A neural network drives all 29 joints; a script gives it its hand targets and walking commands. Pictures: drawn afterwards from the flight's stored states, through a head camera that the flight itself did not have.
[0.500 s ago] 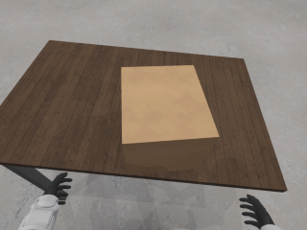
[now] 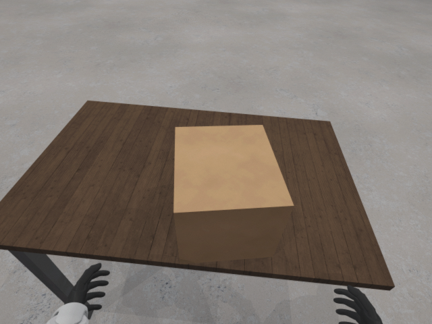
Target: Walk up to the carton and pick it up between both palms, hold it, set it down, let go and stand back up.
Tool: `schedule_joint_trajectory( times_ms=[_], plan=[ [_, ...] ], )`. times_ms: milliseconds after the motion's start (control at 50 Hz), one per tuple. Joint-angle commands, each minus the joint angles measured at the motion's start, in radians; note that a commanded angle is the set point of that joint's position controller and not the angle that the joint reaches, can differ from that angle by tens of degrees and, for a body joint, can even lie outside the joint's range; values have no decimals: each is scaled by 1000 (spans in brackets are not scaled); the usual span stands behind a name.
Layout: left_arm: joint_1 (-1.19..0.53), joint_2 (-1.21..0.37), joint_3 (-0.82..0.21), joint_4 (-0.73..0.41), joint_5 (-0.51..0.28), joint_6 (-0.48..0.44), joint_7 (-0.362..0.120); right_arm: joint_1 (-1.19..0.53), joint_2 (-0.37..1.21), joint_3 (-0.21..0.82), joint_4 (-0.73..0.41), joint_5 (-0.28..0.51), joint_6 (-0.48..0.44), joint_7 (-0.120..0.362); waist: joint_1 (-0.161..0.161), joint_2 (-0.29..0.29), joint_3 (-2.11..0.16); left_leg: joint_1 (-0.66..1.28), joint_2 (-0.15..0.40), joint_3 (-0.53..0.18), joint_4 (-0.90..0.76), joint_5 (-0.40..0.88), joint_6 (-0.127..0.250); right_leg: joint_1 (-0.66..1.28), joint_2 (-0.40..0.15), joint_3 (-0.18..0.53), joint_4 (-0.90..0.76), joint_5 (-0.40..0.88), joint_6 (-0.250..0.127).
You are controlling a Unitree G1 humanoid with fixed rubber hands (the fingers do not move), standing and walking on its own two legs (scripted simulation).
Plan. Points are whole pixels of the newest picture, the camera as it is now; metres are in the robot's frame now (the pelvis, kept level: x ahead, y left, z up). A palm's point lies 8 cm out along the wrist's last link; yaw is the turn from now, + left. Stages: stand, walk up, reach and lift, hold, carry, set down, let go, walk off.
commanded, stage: reach and lift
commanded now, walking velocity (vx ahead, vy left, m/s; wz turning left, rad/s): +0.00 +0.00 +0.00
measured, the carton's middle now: (223, 191) +0.41 +0.00 +0.01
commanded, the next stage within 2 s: none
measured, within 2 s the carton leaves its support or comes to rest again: neither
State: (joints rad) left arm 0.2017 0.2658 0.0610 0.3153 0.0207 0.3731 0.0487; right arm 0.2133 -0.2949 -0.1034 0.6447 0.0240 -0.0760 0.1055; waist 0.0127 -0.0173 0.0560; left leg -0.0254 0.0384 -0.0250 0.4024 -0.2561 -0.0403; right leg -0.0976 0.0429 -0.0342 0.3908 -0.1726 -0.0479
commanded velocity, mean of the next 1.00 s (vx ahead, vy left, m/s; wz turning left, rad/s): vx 0.00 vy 0.00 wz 0.00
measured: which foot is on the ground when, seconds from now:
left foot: down 0.00-1.00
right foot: down 0.00-1.00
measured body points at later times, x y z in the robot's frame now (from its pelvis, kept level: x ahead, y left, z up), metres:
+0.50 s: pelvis +0.00 +0.00 +0.00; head -0.03 +0.00 +0.45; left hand +0.18 +0.23 -0.01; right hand +0.20 -0.25 +0.00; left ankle -0.01 +0.14 -0.74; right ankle +0.03 -0.09 -0.74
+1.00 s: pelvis +0.03 +0.01 +0.01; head +0.02 +0.03 +0.45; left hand +0.22 +0.20 +0.03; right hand +0.21 -0.23 +0.04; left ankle -0.01 +0.14 -0.74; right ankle +0.03 -0.09 -0.74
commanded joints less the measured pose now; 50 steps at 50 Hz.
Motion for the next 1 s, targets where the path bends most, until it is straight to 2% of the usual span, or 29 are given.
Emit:
schedule_joint_trajectory(
  times_ms=[0, 40, 100, 200, 280, 300, 400, 420, 560, 620, 740, 760, 840, 900, 980],
  plan=[
    [-91, 67, 53, -156, 5, -48, 30, -69, -194, -54, -244, 14, 9, 7, 14, 13, -9, -330, 3, 96, -180, -82, 52, 209, -40, 14, -59, -7, 33],
    [-80, 49, 57, -155, 14, -60, 41, -66, -199, -44, -294, 19, 17, 14, 27, 16, 1, -379, 10, 100, -206, -116, 65, 251, -33, 14, -40, -24, 39],
    [-70, 32, 50, -155, 3, -75, 45, -58, -178, -39, -352, 32, 37, 16, 22, -12, 3, -385, 1, 104, -215, -135, 74, 245, -41, 35, -56, -73, 42],
    [-76, 12, 36, -223, -28, -98, 58, -42, -138, -28, -444, 48, 77, 24, 25, -58, 19, -271, -30, 109, -192, -113, 49, 88, -81, 87, -134, -221, 37],
    [-71, 2, 26, -277, -40, -106, 64, -20, -122, -28, -500, 71, 107, 22, 15, -56, 36, -213, -40, 104, -183, -99, 48, 28, -97, 104, -167, -243, 32],
    [-62, 0, 33, -281, -39, -105, 65, -13, -124, -25, -505, 77, 114, 21, 21, -55, 42, -195, -46, 106, -177, -87, 47, 19, -101, 111, -175, -248, 29],
    [-17, -23, -1, -358, -53, -123, 76, 22, -121, -49, -544, 106, 122, 18, -2, -16, 33, -181, -34, 91, -200, -60, 38, 45, -72, 81, -157, -152, 28],
    [-3, -30, 0, -386, -52, -132, 79, 34, -114, -45, -561, 113, 118, 17, 9, -6, 19, -174, -36, 94, -195, -39, 35, 50, -75, 85, -157, -143, 26],
    [109, -91, -61, -486, -58, -212, 95, 123, -98, -43, -611, 159, 58, 18, -12, -3, -26, -115, -38, 70, -170, 91, 18, 61, -45, 70, -134, 25, 8],
    [177, -115, -68, -494, -50, -248, 98, 153, -110, -44, -630, 169, 21, 20, -7, -28, -24, -92, -41, 65, -158, 172, 12, 60, -31, 65, -132, 89, 1],
    [236, -161, -93, -570, -35, -330, 125, 164, -150, -11, -705, 221, -70, 26, 26, -49, -55, -49, -49, 55, -128, 332, -6, 56, -3, 58, -116, 206, -7],
    [250, -172, -107, -575, -32, -341, 130, 176, -162, -18, -690, 223, -82, 28, 19, -47, -58, -30, -48, 52, -120, 347, -11, 49, 2, 56, -113, 213, -13],
    [276, -194, -119, -599, -9, -355, 146, 189, -188, -4, -687, 258, -112, 28, 24, -37, -44, -11, -49, 51, -114, 390, -17, 37, 10, 56, -115, 251, -23],
    [284, -211, -134, -639, 5, -362, 153, 207, -198, 9, -670, 284, -126, 30, 17, -11, -50, 13, -48, 48, -105, 440, -24, 40, 13, 55, -113, 287, -28],
    [227, -220, -143, -654, 19, -340, 159, 164, -195, 23, -651, 301, -117, 29, 18, 8, -38, 17, -44, 36, -115, 403, -17, 29, 10, 66, -129, 259, -31]
  ],
)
